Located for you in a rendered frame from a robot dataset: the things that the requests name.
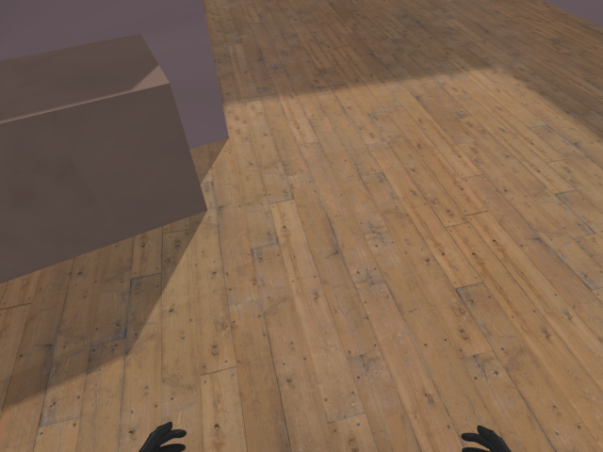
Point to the right robot hand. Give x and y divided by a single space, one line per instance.
486 438

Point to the pedestal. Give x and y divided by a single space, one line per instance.
92 152

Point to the left robot hand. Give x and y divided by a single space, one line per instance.
161 435

